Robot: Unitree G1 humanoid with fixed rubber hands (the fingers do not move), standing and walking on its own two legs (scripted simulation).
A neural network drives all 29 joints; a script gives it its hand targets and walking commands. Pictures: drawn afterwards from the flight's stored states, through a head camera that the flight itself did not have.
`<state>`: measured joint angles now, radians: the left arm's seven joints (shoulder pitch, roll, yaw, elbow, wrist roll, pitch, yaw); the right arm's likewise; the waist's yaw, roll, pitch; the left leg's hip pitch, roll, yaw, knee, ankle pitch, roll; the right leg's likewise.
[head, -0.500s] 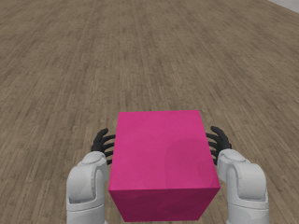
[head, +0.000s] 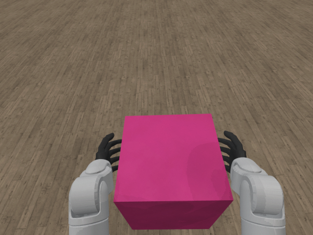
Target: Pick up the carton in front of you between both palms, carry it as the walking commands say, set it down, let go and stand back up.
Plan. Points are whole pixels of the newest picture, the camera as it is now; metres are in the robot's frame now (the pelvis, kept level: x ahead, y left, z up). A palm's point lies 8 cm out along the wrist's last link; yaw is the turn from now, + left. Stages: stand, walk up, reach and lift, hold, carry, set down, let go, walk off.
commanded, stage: carry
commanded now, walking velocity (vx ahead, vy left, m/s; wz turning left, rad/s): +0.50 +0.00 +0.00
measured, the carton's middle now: (169, 175) +0.27 +0.00 +0.02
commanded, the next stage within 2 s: none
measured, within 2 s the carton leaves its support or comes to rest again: neither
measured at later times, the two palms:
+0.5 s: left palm (122, 84) +0.58 +0.16 +0.09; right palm (209, 81) +0.57 -0.14 +0.09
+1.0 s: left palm (124, 69) +0.70 +0.17 +0.08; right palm (200, 65) +0.70 -0.13 +0.08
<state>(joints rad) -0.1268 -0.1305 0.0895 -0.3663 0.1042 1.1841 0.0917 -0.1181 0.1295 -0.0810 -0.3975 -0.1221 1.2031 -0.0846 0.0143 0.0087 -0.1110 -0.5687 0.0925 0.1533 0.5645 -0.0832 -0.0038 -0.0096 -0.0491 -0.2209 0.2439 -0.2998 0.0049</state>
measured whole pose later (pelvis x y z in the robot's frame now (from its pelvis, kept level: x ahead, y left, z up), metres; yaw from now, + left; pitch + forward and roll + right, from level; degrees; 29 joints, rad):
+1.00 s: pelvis +0.44 +0.01 -0.01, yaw +1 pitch +4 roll -1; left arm -0.16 -0.13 0.11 -0.29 0.13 1.20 0.09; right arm -0.17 0.13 -0.11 -0.30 -0.13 1.21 -0.08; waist 0.00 0.01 -0.13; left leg -0.14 0.06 0.13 0.52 -0.40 -0.03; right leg -0.34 -0.05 -0.21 0.56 -0.26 -0.03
